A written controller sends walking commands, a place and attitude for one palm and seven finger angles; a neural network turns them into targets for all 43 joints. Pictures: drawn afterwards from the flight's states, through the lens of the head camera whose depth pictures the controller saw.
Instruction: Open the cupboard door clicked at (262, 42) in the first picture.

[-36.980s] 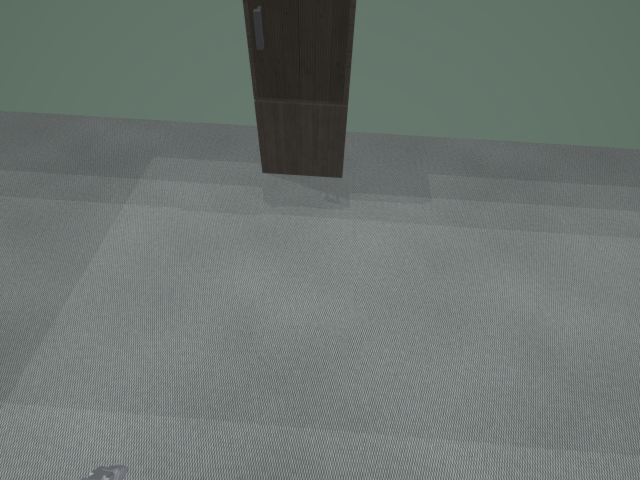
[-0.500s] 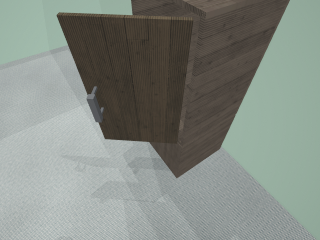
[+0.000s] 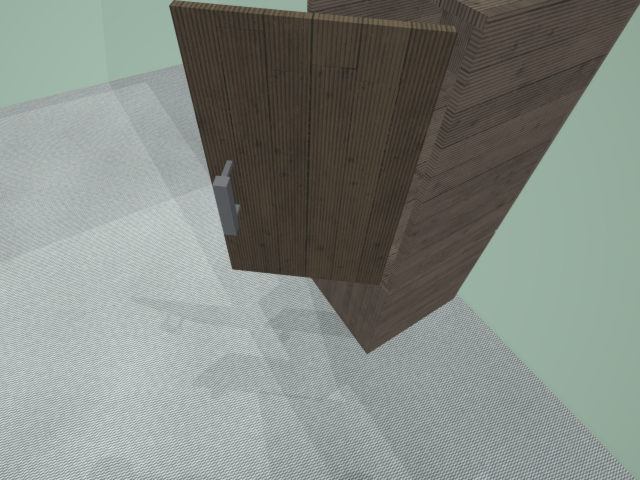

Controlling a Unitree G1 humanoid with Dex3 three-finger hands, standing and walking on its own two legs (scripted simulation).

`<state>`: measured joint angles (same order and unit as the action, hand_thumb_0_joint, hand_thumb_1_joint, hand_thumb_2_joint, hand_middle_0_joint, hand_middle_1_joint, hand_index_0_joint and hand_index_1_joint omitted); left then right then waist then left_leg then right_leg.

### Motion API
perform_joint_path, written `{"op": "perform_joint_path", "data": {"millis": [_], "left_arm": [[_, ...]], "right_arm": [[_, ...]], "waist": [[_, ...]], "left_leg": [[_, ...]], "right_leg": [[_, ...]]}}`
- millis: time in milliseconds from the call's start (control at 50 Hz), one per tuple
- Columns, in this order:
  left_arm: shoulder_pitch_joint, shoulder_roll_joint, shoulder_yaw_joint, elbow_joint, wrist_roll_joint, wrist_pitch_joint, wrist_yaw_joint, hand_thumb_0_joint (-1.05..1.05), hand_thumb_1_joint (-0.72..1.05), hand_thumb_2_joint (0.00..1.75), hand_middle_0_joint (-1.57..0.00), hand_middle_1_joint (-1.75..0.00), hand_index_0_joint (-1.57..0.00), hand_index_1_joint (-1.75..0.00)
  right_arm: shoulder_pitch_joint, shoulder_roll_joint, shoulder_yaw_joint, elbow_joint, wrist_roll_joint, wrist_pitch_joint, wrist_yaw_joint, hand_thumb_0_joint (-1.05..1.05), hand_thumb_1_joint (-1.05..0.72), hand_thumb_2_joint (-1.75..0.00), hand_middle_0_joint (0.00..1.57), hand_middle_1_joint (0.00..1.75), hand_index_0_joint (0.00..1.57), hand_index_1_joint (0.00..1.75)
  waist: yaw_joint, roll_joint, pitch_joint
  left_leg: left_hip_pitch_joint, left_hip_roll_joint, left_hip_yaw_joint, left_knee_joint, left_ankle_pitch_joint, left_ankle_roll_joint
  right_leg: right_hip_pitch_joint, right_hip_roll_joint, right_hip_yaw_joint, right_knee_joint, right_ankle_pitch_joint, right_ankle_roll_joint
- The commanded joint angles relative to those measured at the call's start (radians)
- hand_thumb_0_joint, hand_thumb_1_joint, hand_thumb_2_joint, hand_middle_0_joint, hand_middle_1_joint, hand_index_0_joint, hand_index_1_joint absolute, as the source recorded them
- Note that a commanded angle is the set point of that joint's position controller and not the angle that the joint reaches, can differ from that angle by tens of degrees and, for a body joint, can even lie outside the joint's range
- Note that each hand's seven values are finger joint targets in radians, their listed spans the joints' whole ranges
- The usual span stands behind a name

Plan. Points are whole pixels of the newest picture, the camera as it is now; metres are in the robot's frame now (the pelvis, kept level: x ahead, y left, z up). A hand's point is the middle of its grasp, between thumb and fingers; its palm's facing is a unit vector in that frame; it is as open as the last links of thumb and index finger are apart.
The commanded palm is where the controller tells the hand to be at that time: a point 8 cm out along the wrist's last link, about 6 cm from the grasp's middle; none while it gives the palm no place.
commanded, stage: come to a stop and stand still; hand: left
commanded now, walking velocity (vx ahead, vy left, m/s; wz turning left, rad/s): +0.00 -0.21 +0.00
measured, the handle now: (229, 198) +0.56 +0.21 -0.04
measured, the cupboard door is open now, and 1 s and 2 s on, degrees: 52 52 52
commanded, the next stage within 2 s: look again from close up in 0.90 s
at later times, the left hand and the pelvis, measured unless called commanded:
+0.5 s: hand out of the picture +0.04 +0.18 -0.15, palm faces -0.01 -0.98 -0.22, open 7.2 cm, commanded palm none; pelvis +0.02 +0.00 +0.02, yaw -1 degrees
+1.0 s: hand out of the picture +0.04 +0.19 -0.15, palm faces +0.00 -0.98 -0.21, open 7.3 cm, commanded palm none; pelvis +0.03 +0.01 +0.02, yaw -1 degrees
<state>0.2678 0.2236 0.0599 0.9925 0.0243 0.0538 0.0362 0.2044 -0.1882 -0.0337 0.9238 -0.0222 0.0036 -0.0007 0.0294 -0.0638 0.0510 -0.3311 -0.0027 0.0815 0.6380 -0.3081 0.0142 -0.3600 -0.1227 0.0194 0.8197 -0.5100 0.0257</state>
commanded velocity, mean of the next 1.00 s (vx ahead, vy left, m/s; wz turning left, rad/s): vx -0.01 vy -0.02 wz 0.00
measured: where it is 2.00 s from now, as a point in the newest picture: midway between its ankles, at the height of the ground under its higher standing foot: outside the picture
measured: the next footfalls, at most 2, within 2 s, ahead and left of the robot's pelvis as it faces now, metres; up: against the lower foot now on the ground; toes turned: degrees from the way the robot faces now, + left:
right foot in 0.18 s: +0.04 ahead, -0.10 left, +0.00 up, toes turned -2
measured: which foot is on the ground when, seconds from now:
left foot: down 0.00-1.00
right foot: up 0.00-0.16, down 0.18-1.00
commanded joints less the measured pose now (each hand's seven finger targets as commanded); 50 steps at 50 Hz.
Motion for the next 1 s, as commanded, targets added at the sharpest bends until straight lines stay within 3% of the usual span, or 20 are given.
{"op": "perform_joint_path", "data": {"millis": [0,40,80,100,120,160,180,200,220,280,400,420,440,460,480,500,560,660,780,980], "left_arm": [[-0.018,0.033,0.002,-0.073,0.002,-0.037,-0.008,0.0,0.9,0.9,-0.2,-0.3,-0.2,-0.3],[0.013,0.018,-0.013,-0.045,-0.004,-0.047,-0.017,0.0,0.9,0.9,-0.2,-0.3,-0.2,-0.3],[0.026,-0.005,-0.027,-0.023,-0.012,-0.052,-0.017,0.0,0.9,0.9,-0.2,-0.3,-0.2,-0.3],[0.03,-0.005,-0.03,-0.015,-0.013,-0.059,-0.017,0.0,0.9,0.9,-0.2,-0.3,-0.2,-0.3],[0.063,0.004,-0.03,0.001,-0.014,-0.064,-0.015,0.0,0.9,0.9,-0.2,-0.3,-0.2,-0.3],[0.067,0.053,-0.031,0.012,-0.009,-0.073,-0.01,0.0,0.9,0.9,-0.2,-0.3,-0.2,-0.3],[0.043,0.067,-0.034,0.013,-0.01,-0.074,-0.011,0.0,0.9,0.9,-0.2,-0.3,-0.2,-0.3],[0.027,0.061,-0.035,0.012,-0.008,-0.078,-0.01,0.0,0.9,0.9,-0.2,-0.3,-0.2,-0.3],[0.014,0.051,-0.038,0.013,-0.011,-0.078,-0.009,0.0,0.9,0.9,-0.2,-0.3,-0.2,-0.3],[0.024,0.038,-0.04,0.027,-0.015,-0.075,-0.006,0.0,0.9,0.9,-0.2,-0.3,-0.2,-0.3],[0.04,0.032,-0.048,0.06,-0.016,-0.075,-0.004,0.0,0.9,0.9,-0.2,-0.3,-0.2,-0.3],[0.12,0.059,-0.047,0.096,-0.002,-0.088,0.039,0.0,0.9,0.9,-0.2,-0.3,-0.2,-0.3],[0.058,0.096,-0.046,0.041,-0.011,-0.098,0.03,0.0,0.9,0.9,-0.2,-0.3,-0.2,-0.3],[0.012,0.085,-0.05,0.021,-0.012,-0.101,0.022,0.0,0.9,0.9,-0.2,-0.3,-0.2,-0.3],[0.006,0.072,-0.052,0.01,-0.013,-0.103,0.017,0.0,0.9,0.9,-0.2,-0.3,-0.2,-0.3],[0.017,0.065,-0.053,0.019,-0.013,-0.107,0.014,0.0,0.9,0.9,-0.2,-0.3,-0.2,-0.3],[0.047,0.043,-0.057,0.037,-0.017,-0.102,0.01,0.0,0.9,0.9,-0.2,-0.3,-0.2,-0.3],[0.051,0.034,-0.06,0.053,-0.017,-0.092,0.006,0.0,0.9,0.9,-0.2,-0.3,-0.2,-0.3],[0.054,0.038,-0.058,0.062,-0.017,-0.088,0.006,0.0,0.9,0.9,-0.2,-0.3,-0.2,-0.3],[0.052,0.06,-0.051,0.076,-0.014,-0.09,0.004,0.0,0.9,0.9,-0.2,-0.3,-0.2,-0.3]], "right_arm": [[0.055,-0.126,-0.02,-0.018,-0.014,-0.025,-0.023,0.0,-0.9,-0.9,0.2,0.3,0.2,0.3],[0.02,-0.146,-0.016,-0.014,-0.014,-0.039,-0.028,0.0,-0.9,-0.9,0.2,0.3,0.2,0.3],[0.045,-0.128,-0.012,0.016,-0.01,-0.037,-0.032,0.0,-0.9,-0.9,0.2,0.3,0.2,0.3],[0.058,-0.11,-0.008,0.032,-0.007,-0.035,-0.035,0.0,-0.9,-0.9,0.2,0.3,0.2,0.3],[0.054,-0.108,-0.006,0.04,-0.001,-0.033,-0.036,0.0,-0.9,-0.9,0.2,0.3,0.2,0.3],[0.048,-0.064,0.002,0.049,0.013,-0.032,-0.03,0.0,-0.9,-0.9,0.2,0.3,0.2,0.3],[0.051,-0.05,0.006,0.057,0.012,-0.029,-0.027,0.0,-0.9,-0.9,0.2,0.3,0.2,0.3],[0.062,-0.037,0.007,0.075,0.008,-0.021,-0.029,0.0,-0.9,-0.9,0.2,0.3,0.2,0.3],[0.069,-0.046,0.009,0.093,0.008,-0.02,-0.029,0.0,-0.9,-0.9,0.2,0.3,0.2,0.3],[0.076,-0.047,0.018,0.129,0.007,-0.031,-0.03,0.0,-0.9,-0.9,0.2,0.3,0.2,0.3],[0.086,-0.04,0.028,0.174,0.009,-0.035,-0.033,0.0,-0.9,-0.9,0.2,0.3,0.2,0.3],[0.018,-0.103,0.014,0.109,0.02,-0.037,-0.024,0.0,-0.9,-0.9,0.2,0.3,0.2,0.3],[0.08,-0.041,0.022,0.086,0.014,-0.021,-0.017,0.0,-0.9,-0.9,0.2,0.3,0.2,0.3],[0.124,-0.04,0.022,0.096,0.009,-0.019,-0.012,0.0,-0.9,-0.9,0.2,0.3,0.2,0.3],[0.145,-0.042,0.023,0.095,0.004,-0.025,-0.009,0.0,-0.9,-0.9,0.2,0.3,0.2,0.3],[0.154,-0.033,0.028,0.1,0.0,-0.035,-0.01,0.0,-0.9,-0.9,0.2,0.3,0.2,0.3],[0.151,-0.053,0.031,0.09,0.007,-0.039,-0.021,0.0,-0.9,-0.9,0.2,0.3,0.2,0.3],[0.141,-0.054,0.035,0.107,0.007,-0.038,-0.024,0.0,-0.9,-0.9,0.2,0.3,0.2,0.3],[0.136,-0.061,0.037,0.139,0.008,-0.04,-0.025,0.0,-0.9,-0.9,0.2,0.3,0.2,0.3],[0.105,-0.075,0.032,0.163,0.009,-0.045,-0.03,0.0,-0.9,-0.9,0.2,0.3,0.2,0.3]], "waist": [[-0.02,0.207,-0.007],[-0.007,0.188,-0.042],[-0.02,0.193,-0.085],[-0.019,0.158,-0.082],[-0.004,0.127,-0.095],[-0.021,0.03,-0.073],[-0.039,0.01,-0.058],[-0.046,-0.077,-0.045],[-0.047,-0.069,-0.031],[-0.031,0.051,-0.046],[-0.019,0.067,-0.007],[0.002,0.069,0.01],[-0.054,0.065,-0.055],[-0.073,0.072,-0.05],[-0.075,0.127,-0.043],[-0.061,0.183,-0.065],[-0.047,0.084,-0.07],[-0.037,0.041,0.016],[-0.033,0.05,0.02],[-0.027,0.062,-0.022]], "left_leg": [[0.04,0.298,-0.347,-0.354,0.222,0.192],[0.084,0.255,-0.247,-0.324,0.379,0.171],[0.155,0.243,-0.206,-0.282,0.472,0.158],[0.158,0.233,-0.194,-0.246,0.516,0.139],[0.147,0.214,-0.181,-0.214,0.472,0.109],[0.083,0.12,-0.1,-0.184,0.222,0.026],[0.104,0.091,-0.08,-0.208,0.161,0.008],[0.127,0.086,-0.073,-0.208,0.155,0.0],[0.147,0.09,-0.071,-0.217,0.171,-0.002],[0.17,0.118,-0.094,-0.269,0.25,0.008],[0.158,0.119,-0.099,-0.3,0.236,0.01],[0.109,0.135,-0.055,-0.089,0.271,-0.015],[0.099,0.079,-0.069,-0.109,0.004,-0.015],[0.11,0.079,-0.077,-0.123,0.003,-0.013],[0.109,0.086,-0.089,-0.148,0.082,-0.005],[0.12,0.1,-0.095,-0.165,0.186,0.007],[0.113,0.111,-0.111,-0.184,0.241,0.02],[0.098,0.103,-0.11,-0.232,0.183,0.023],[0.118,0.102,-0.109,-0.26,0.174,0.025],[0.166,0.107,-0.101,-0.258,0.243,0.024]], "right_leg": [[-0.116,0.043,-0.008,0.207,-0.01,-0.039],[-0.022,0.054,-0.032,0.038,0.033,-0.03],[0.047,0.076,-0.057,-0.138,0.09,-0.021],[0.101,0.084,-0.058,-0.263,0.151,-0.022],[0.168,0.081,-0.047,-0.374,0.262,-0.023],[0.204,-0.024,0.087,-0.437,0.455,-0.064],[0.157,-0.046,0.094,-0.425,0.492,-0.083],[0.135,-0.03,0.087,-0.429,0.509,-0.088],[0.115,-0.026,0.077,-0.431,0.51,-0.088],[0.15,0.01,0.045,-0.422,0.483,-0.066],[0.177,0.015,0.037,-0.456,0.453,-0.065],[0.152,-0.039,0.085,-0.447,0.748,-0.036],[0.156,-0.077,0.135,-0.476,0.494,-0.079],[0.096,-0.051,0.111,-0.481,0.261,-0.107],[0.087,-0.018,0.087,-0.446,0.265,-0.11],[0.123,0.001,0.054,-0.403,0.39,-0.106],[0.177,0.02,0.033,-0.37,0.456,-0.091],[0.147,0.026,0.037,-0.391,0.39,-0.079],[0.146,0.027,0.041,-0.406,0.36,-0.073],[0.176,0.013,0.038,-0.409,0.454,-0.072]]}}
